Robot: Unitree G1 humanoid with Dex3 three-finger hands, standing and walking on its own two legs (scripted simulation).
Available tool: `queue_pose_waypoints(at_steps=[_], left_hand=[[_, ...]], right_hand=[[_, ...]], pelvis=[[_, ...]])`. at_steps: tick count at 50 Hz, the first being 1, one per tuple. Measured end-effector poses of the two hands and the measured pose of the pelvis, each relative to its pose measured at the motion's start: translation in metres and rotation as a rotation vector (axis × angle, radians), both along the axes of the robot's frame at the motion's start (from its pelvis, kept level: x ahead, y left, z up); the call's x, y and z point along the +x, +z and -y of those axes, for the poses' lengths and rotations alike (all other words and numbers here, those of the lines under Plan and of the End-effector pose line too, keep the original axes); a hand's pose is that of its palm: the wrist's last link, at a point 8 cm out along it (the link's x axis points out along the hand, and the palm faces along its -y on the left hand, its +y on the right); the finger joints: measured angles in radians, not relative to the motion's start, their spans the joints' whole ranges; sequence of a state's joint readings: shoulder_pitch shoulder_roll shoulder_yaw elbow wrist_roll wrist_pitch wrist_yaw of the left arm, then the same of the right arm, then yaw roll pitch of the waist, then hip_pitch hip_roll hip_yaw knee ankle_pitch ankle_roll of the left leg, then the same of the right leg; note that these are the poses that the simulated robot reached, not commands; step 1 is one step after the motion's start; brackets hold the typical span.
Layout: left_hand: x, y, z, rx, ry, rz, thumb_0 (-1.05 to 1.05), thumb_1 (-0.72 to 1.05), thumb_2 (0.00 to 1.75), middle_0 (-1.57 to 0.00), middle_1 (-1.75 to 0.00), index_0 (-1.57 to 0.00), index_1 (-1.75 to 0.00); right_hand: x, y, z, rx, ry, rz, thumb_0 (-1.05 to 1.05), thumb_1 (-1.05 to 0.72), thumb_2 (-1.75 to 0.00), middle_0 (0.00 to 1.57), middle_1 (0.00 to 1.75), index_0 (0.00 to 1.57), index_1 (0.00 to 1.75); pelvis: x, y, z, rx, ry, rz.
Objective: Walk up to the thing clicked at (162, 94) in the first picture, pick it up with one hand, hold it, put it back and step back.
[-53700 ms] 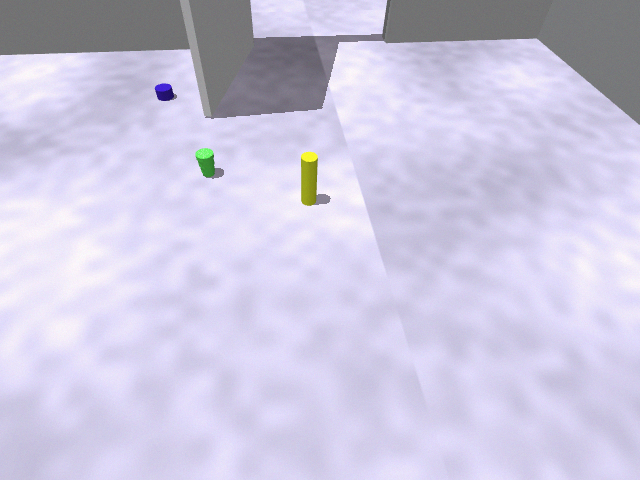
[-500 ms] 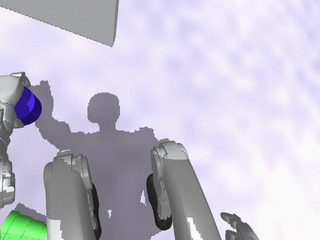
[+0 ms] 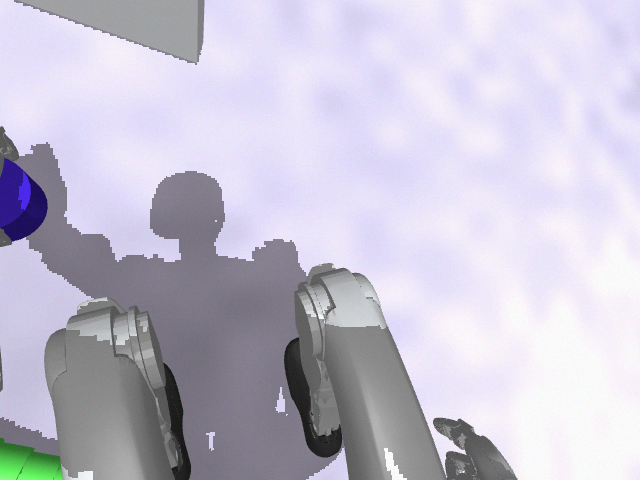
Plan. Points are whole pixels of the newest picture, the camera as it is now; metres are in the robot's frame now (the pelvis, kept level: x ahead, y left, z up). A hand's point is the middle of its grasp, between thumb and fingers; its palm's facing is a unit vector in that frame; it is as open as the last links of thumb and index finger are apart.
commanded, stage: lower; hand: left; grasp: from above
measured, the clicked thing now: out of the picture +0.46 +0.32 -0.23
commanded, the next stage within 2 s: rest in 0.20 s
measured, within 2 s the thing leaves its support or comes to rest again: rests again in 0.78 s
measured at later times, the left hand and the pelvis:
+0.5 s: hand (10, 206) +0.45 +0.31 -0.25, palm faces -0.46 -0.12 -0.88, open 11.7 cm; pelvis +0.00 +0.00 -0.03, yaw -3 degrees
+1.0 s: hand (23, 206) +0.46 +0.30 -0.28, palm faces -0.44 -0.13 -0.89, open 11.8 cm; pelvis +0.00 +0.01 -0.04, yaw -5 degrees
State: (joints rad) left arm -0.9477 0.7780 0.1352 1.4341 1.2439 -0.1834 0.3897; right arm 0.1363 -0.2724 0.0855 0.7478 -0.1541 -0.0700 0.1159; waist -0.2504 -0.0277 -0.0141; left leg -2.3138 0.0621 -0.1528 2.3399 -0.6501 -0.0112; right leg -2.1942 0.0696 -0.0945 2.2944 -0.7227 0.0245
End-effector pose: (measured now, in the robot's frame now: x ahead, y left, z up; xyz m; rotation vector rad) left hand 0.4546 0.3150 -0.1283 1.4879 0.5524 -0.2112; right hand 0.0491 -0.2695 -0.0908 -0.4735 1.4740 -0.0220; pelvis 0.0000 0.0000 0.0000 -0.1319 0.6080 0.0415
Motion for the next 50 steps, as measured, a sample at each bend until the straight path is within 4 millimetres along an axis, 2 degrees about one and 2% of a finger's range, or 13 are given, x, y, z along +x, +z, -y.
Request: queue_pose_waypoints(at_steps=[24, 45, 50], left_hand=[[0.006, -0.06, 0.004, -0.027, -0.003, 0.004, -0.01, -0.22, 0.68, -0.5, -0.75, -0.5, -0.73], [0.013, -0.088, 0.009, -0.041, 0.0, 0.013, -0.01, -0.23, 0.73, -0.47, -0.78, -0.47, -0.76], [0.012, -0.089, 0.008, -0.04, -0.003, 0.021, -0.01, -0.24, 0.73, -0.47, -0.79, -0.48, -0.77]], right_hand=[[0.002, -0.02, -0.001, -0.018, 0.054, -0.026, 0.0, -0.9, -0.9, 0.2, 0.3, 0.21, 0.3], [-0.007, -0.012, -0.01, -0.007, 0.109, -0.036, 0.0, -0.9, -0.89, 0.2, 0.3, 0.21, 0.3], [-0.009, -0.01, -0.013, 0.002, 0.126, -0.035, 0.0, -0.9, -0.89, 0.2, 0.3, 0.21, 0.3]], pelvis=[[0.003, -0.031, -0.002, -0.029, -0.032, 0.05], [0.002, -0.039, -0.005, -0.066, -0.053, 0.09], [0.002, -0.04, -0.006, -0.07, -0.054, 0.1]])
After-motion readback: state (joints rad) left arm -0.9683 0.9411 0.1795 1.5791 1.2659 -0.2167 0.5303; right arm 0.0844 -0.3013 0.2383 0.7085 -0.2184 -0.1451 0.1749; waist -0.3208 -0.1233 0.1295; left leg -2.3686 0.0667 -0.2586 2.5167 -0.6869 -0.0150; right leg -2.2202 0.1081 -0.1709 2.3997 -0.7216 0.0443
